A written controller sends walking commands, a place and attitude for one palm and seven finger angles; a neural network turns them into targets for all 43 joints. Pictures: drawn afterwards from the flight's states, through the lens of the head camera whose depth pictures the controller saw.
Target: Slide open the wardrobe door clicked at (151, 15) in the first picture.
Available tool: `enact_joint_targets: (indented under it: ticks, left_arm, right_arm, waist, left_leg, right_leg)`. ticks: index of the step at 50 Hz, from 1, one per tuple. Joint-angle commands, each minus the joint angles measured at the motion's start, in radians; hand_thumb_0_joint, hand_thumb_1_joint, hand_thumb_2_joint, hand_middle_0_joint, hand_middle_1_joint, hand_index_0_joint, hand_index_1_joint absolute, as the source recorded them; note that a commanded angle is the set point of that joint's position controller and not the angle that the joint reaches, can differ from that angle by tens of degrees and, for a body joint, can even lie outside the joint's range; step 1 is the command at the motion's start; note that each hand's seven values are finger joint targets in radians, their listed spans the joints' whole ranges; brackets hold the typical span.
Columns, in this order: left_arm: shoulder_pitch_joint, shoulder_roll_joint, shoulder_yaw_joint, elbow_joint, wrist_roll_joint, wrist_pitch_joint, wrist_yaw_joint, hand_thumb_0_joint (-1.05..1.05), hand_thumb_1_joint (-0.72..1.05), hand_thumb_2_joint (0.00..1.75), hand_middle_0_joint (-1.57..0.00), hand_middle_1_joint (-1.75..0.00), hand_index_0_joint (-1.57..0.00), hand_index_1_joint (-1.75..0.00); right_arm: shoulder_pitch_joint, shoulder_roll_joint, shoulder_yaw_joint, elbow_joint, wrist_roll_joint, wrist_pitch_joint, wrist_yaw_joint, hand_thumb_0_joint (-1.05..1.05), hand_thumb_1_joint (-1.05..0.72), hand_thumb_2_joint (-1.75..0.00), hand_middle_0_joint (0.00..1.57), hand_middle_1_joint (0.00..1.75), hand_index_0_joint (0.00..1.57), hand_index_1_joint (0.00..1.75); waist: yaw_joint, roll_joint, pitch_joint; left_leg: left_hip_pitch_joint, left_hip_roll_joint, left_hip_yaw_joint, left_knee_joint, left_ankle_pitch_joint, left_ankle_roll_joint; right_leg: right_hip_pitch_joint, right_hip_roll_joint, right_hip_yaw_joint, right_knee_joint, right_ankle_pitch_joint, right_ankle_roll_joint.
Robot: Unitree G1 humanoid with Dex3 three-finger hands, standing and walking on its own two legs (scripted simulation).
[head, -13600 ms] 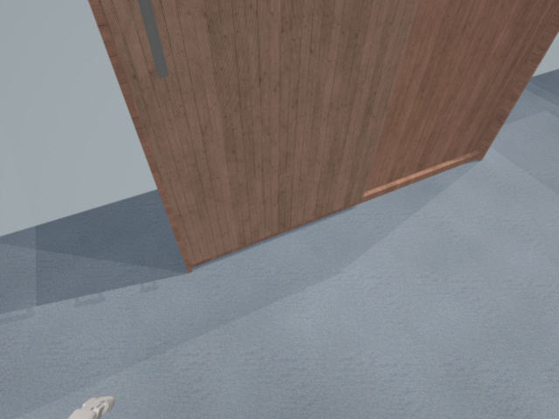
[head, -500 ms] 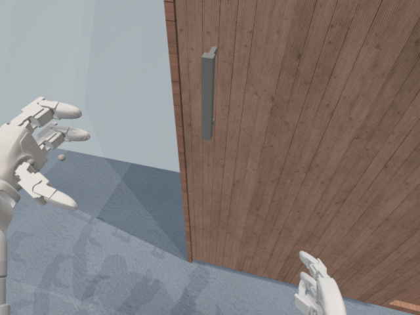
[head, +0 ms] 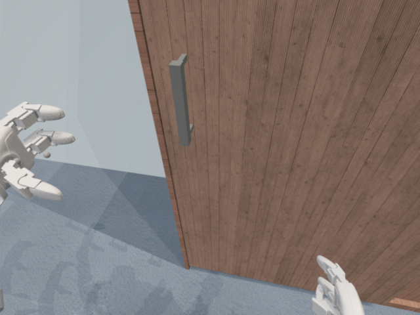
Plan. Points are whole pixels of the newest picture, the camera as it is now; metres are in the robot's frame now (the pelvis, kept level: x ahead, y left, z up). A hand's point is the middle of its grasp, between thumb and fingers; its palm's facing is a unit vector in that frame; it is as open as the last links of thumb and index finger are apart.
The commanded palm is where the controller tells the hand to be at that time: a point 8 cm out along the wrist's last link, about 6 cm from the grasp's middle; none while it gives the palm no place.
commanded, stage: raise the hand with hooked fingers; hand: left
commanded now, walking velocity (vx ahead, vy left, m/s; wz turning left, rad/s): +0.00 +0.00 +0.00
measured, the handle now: (184, 102) +0.48 +0.11 +0.19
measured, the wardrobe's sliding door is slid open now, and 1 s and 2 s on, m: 0.00 0.00 0.00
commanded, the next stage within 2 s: move the hooked fingers beside the handle in 0.06 s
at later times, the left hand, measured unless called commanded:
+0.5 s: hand (86, 152) +0.30 +0.24 +0.20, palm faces -0.05 -0.99 -0.11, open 14.0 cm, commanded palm +0.28 +0.30 +0.22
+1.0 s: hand (99, 137) +0.35 +0.24 +0.20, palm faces -0.03 -1.00 -0.06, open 14.0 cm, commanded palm +0.32 +0.27 +0.21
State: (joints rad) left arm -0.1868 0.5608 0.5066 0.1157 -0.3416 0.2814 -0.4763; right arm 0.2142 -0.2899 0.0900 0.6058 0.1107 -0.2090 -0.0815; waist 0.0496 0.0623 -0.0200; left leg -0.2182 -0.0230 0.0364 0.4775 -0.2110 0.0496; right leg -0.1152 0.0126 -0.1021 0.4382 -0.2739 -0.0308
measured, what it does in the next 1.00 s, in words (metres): stands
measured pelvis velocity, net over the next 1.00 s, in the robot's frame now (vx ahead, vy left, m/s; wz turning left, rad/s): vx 0.01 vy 0.01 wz -0.01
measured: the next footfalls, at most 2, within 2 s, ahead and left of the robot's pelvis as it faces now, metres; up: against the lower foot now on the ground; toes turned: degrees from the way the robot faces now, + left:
none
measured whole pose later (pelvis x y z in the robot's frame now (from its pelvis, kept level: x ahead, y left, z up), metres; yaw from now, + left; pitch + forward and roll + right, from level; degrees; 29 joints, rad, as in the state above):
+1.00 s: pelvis +0.01 +0.01 +0.00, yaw -1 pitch -2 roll -1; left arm -0.35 0.45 0.34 0.20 -0.29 0.26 -0.37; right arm 0.20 -0.26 0.09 0.61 0.11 -0.16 -0.09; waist 0.03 0.05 -0.02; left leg -0.23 -0.03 0.05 0.48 -0.23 0.06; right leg -0.13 0.00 -0.09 0.46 -0.29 -0.02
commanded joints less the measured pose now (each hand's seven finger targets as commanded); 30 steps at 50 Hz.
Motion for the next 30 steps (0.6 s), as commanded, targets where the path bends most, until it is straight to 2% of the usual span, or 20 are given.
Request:
enact_joint_targets:
  ticks: [1, 3, 5, 6, 9, 10, 13, 14, 15, 18, 19, 20, 21, 23, 24, 25, 26, 27, 29, 30]
  left_arm:
    - [-0.272, 0.246, 0.016, -0.213, -0.013, -0.032, -0.035, 0.00, -0.50, 0.30, -0.30, -1.20, -0.30, -1.20]
    - [-0.301, 0.284, 0.059, -0.305, -0.029, -0.082, -0.039, 0.00, -0.50, 0.30, -0.30, -1.20, -0.30, -1.20]
    - [-0.274, 0.355, 0.142, -0.337, -0.049, -0.135, -0.033, 0.00, -0.50, 0.30, -0.30, -1.20, -0.30, -1.20]
    - [-0.275, 0.356, 0.171, -0.329, -0.062, -0.150, -0.026, 0.00, -0.50, 0.30, -0.30, -1.20, -0.30, -1.20]
    - [-0.232, 0.327, 0.180, -0.216, -0.064, -0.147, -0.013, 0.00, -0.50, 0.30, -0.30, -1.20, -0.30, -1.20]
    - [-0.198, 0.341, 0.191, -0.165, -0.056, -0.128, -0.010, 0.00, -0.50, 0.30, -0.30, -1.20, -0.30, -1.20]
    - [-0.257, 0.268, 0.084, -0.091, -0.026, -0.059, -0.017, 0.00, -0.50, 0.30, -0.30, -1.20, -0.30, -1.20]
    - [-0.265, 0.270, 0.074, -0.091, -0.020, -0.049, -0.021, 0.00, -0.50, 0.30, -0.30, -1.20, -0.30, -1.20]
    - [-0.267, 0.232, 0.024, -0.108, -0.017, -0.043, -0.030, 0.00, -0.50, 0.30, -0.30, -1.20, -0.30, -1.20]
    - [-0.327, 0.255, 0.033, -0.218, -0.023, -0.078, -0.042, 0.00, -0.50, 0.30, -0.30, -1.20, -0.30, -1.20]
    - [-0.339, 0.280, 0.056, -0.248, -0.027, -0.100, -0.042, 0.00, -0.50, 0.30, -0.30, -1.20, -0.30, -1.20]
    - [-0.345, 0.275, 0.046, -0.280, -0.035, -0.124, -0.040, 0.00, -0.50, 0.30, -0.30, -1.20, -0.30, -1.20]
    - [-0.373, 0.285, 0.068, -0.299, -0.042, -0.147, -0.035, 0.00, -0.50, 0.30, -0.30, -1.20, -0.30, -1.20]
    - [-0.339, 0.289, 0.100, -0.281, -0.050, -0.170, -0.019, 0.00, -0.50, 0.30, -0.30, -1.20, -0.30, -1.20]
    - [-0.328, 0.288, 0.108, -0.238, -0.049, -0.168, -0.008, 0.00, -0.50, 0.30, -0.30, -1.20, -0.30, -1.20]
    - [-0.299, 0.315, 0.135, -0.196, -0.046, -0.160, 0.004, 0.00, -0.50, 0.30, -0.30, -1.20, -0.30, -1.20]
    - [-0.304, 0.303, 0.130, -0.163, -0.039, -0.142, 0.014, 0.00, -0.50, 0.30, -0.30, -1.20, -0.30, -1.20]
    - [-0.285, 0.292, 0.123, -0.132, -0.030, -0.121, 0.021, 0.00, -0.50, 0.30, -0.30, -1.20, -0.30, -1.20]
    - [-0.283, 0.249, 0.073, -0.100, -0.015, -0.077, 0.028, 0.00, -0.50, 0.30, -0.30, -1.20, -0.30, -1.20]
    - [-0.275, 0.248, 0.063, -0.088, -0.008, -0.062, 0.030, 0.00, -0.50, 0.30, -0.30, -1.20, -0.30, -1.20]
  right_arm:
    - [-0.154, -0.116, -0.057, -0.177, 0.003, -0.056, -0.008, 0.00, -0.90, -0.90, 0.20, 0.30, 0.20, 0.30]
    - [-0.173, -0.104, -0.052, -0.191, 0.000, -0.060, -0.011, 0.00, -0.90, -0.90, 0.20, 0.30, 0.20, 0.30]
    - [-0.178, -0.095, -0.048, -0.184, -0.010, -0.064, -0.008, 0.00, -0.90, -0.90, 0.20, 0.30, 0.20, 0.30]
    - [-0.182, -0.096, -0.050, -0.179, -0.011, -0.065, -0.009, 0.00, -0.90, -0.90, 0.20, 0.30, 0.20, 0.30]
    - [-0.168, -0.097, -0.053, -0.160, -0.008, -0.065, -0.008, 0.00, -0.90, -0.90, 0.20, 0.30, 0.20, 0.30]
    - [-0.159, -0.104, -0.057, -0.152, -0.008, -0.058, -0.004, 0.00, -0.90, -0.90, 0.20, 0.30, 0.20, 0.30]
    - [-0.157, -0.112, -0.058, -0.153, 0.004, -0.040, -0.005, 0.00, -0.90, -0.90, 0.20, 0.30, 0.20, 0.30]
    - [-0.155, -0.115, -0.061, -0.157, 0.007, -0.038, -0.006, 0.00, -0.90, -0.90, 0.20, 0.30, 0.20, 0.30]
    - [-0.160, -0.114, -0.061, -0.165, 0.008, -0.035, -0.006, 0.00, -0.90, -0.90, 0.20, 0.30, 0.20, 0.30]
    - [-0.172, -0.107, -0.062, -0.187, 0.007, -0.041, -0.014, 0.00, -0.90, -0.90, 0.20, 0.30, 0.20, 0.30]
    - [-0.173, -0.104, -0.060, -0.188, 0.005, -0.044, -0.017, 0.00, -0.90, -0.90, 0.20, 0.30, 0.20, 0.30]
    - [-0.175, -0.097, -0.055, -0.184, 0.002, -0.044, -0.017, 0.00, -0.90, -0.90, 0.20, 0.30, 0.20, 0.30]
    - [-0.173, -0.096, -0.058, -0.185, -0.001, -0.049, -0.019, 0.00, -0.90, -0.90, 0.20, 0.30, 0.20, 0.30]
    - [-0.164, -0.091, -0.059, -0.179, -0.005, -0.056, -0.021, 0.00, -0.90, -0.90, 0.20, 0.30, 0.20, 0.30]
    - [-0.158, -0.090, -0.059, -0.171, -0.005, -0.055, -0.022, 0.00, -0.90, -0.90, 0.20, 0.30, 0.20, 0.30]
    - [-0.149, -0.100, -0.064, -0.158, -0.007, -0.050, -0.018, 0.00, -0.90, -0.90, 0.20, 0.30, 0.20, 0.30]
    - [-0.153, -0.101, -0.063, -0.156, -0.006, -0.046, -0.018, 0.00, -0.90, -0.90, 0.20, 0.30, 0.20, 0.30]
    - [-0.150, -0.102, -0.063, -0.157, -0.005, -0.042, -0.015, 0.00, -0.90, -0.90, 0.20, 0.30, 0.20, 0.30]
    - [-0.152, -0.103, -0.063, -0.163, 0.001, -0.033, -0.011, 0.00, -0.90, -0.90, 0.20, 0.30, 0.20, 0.30]
    - [-0.151, -0.106, -0.066, -0.165, 0.002, -0.026, -0.008, 0.00, -0.90, -0.90, 0.20, 0.30, 0.20, 0.30]
  waist:
    - [-0.017, -0.016, -0.171]
    - [-0.010, -0.021, -0.241]
    - [0.008, -0.030, -0.261]
    - [0.009, -0.020, -0.275]
    - [0.009, 0.010, -0.199]
    - [0.018, -0.003, -0.161]
    - [-0.015, 0.019, -0.086]
    - [-0.017, 0.032, -0.093]
    - [-0.021, -0.003, -0.099]
    - [-0.022, 0.000, -0.212]
    - [-0.019, 0.006, -0.237]
    - [-0.019, -0.016, -0.233]
    - [-0.017, -0.016, -0.267]
    - [-0.007, 0.002, -0.284]
    - [-0.006, -0.003, -0.259]
    - [0.006, -0.014, -0.238]
    - [0.003, -0.007, -0.212]
    - [0.007, 0.015, -0.193]
    - [0.000, 0.031, -0.158]
    - [0.004, 0.014, -0.149]
  left_leg:
    - [0.168, 0.028, -0.091, -0.033, 0.107, -0.003]
    - [0.195, 0.020, -0.088, -0.017, 0.138, 0.001]
    - [0.189, 0.021, -0.082, -0.007, 0.169, 0.001]
    - [0.179, 0.017, -0.079, -0.001, 0.179, 0.002]
    - [0.156, 0.019, -0.072, -0.004, 0.170, -0.002]
    - [0.127, 0.023, -0.072, 0.008, 0.164, -0.004]
    - [0.107, 0.026, -0.070, 0.005, 0.140, -0.005]
    - [0.115, 0.025, -0.068, 0.007, 0.139, -0.004]
    - [0.120, 0.032, -0.070, 0.019, 0.152, -0.005]
    - [0.164, 0.022, -0.072, 0.036, 0.180, 0.002]
    - [0.181, 0.020, -0.073, 0.032, 0.196, 0.004]
    - [0.185, 0.023, -0.071, 0.033, 0.209, 0.004]
    - [0.196, 0.017, -0.075, 0.030, 0.219, 0.007]
    - [0.215, 0.017, -0.073, 0.022, 0.238, 0.005]
    - [0.207, 0.019, -0.073, 0.013, 0.223, 0.003]
    - [0.185, 0.023, -0.071, 0.015, 0.221, 0.001]
    - [0.165, 0.021, -0.071, 0.007, 0.214, 0.000]
    - [0.156, 0.022, -0.071, -0.001, 0.218, -0.002]
    - [0.147, 0.024, -0.069, -0.009, 0.201, -0.006]
    - [0.140, 0.030, -0.067, -0.004, 0.209, -0.006]
  right_leg:
    - [-0.124, -0.021, 0.081, -0.075, 0.174, 0.017]
    - [-0.086, -0.019, 0.082, -0.062, 0.210, 0.021]
    - [-0.045, -0.023, 0.097, -0.063, 0.255, 0.024]
    - [-0.026, -0.028, 0.105, -0.056, 0.291, 0.027]
    - [-0.065, -0.030, 0.094, -0.057, 0.304, 0.033]
    - [-0.069, -0.045, 0.121, -0.065, 0.328, 0.048]
    - [-0.140, -0.046, 0.118, -0.064, 0.298, 0.054]
    - [-0.144, -0.044, 0.117, -0.063, 0.285, 0.056]
    - [-0.136, -0.051, 0.131, -0.058, 0.315, 0.063]
    - [-0.102, -0.048, 0.127, -0.031, 0.357, 0.064]
    - [-0.090, -0.040, 0.112, -0.026, 0.362, 0.057]
    - [-0.082, -0.038, 0.113, -0.030, 0.375, 0.054]
    - [-0.070, -0.033, 0.105, -0.022, 0.388, 0.049]
    - [-0.062, -0.027, 0.090, -0.017, 0.398, 0.039]
    - [-0.079, -0.024, 0.080, -0.023, 0.370, 0.033]
    - [-0.072, -0.031, 0.090, -0.032, 0.376, 0.036]
    - [-0.081, -0.033, 0.087, -0.029, 0.372, 0.033]
    - [-0.089, -0.032, 0.075, -0.026, 0.361, 0.026]
    - [-0.121, -0.031, 0.070, -0.031, 0.327, 0.024]
    - [-0.109, -0.037, 0.080, -0.036, 0.339, 0.025]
